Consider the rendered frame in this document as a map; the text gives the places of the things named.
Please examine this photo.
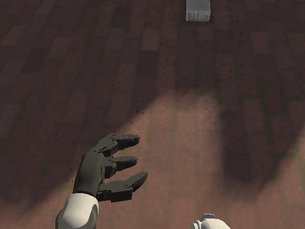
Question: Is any robot left forearm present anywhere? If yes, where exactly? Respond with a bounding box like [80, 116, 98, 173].
[55, 193, 99, 229]

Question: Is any robot right thigh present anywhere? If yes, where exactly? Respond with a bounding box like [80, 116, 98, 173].
[191, 219, 231, 229]

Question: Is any left robot hand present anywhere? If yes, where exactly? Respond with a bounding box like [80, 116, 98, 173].
[71, 133, 148, 203]

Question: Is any robot right shin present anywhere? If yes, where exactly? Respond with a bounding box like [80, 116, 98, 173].
[200, 214, 215, 222]

